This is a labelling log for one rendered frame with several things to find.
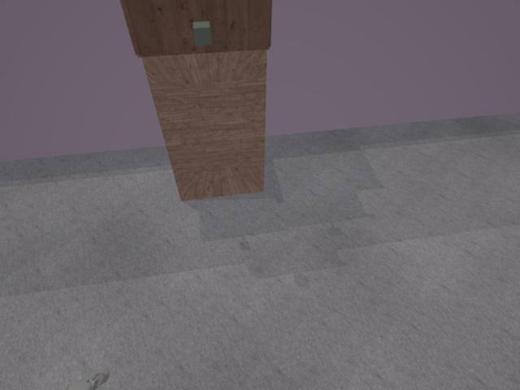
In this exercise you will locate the robot left hand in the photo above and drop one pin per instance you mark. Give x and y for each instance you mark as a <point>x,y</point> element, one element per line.
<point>90,380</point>

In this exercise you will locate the cabinet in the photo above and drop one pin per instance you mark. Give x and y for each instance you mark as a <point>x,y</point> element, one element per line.
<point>212,111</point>

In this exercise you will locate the drawer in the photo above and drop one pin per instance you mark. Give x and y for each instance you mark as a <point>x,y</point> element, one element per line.
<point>165,27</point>

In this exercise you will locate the handle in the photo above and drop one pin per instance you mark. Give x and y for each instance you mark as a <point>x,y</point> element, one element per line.
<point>202,33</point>

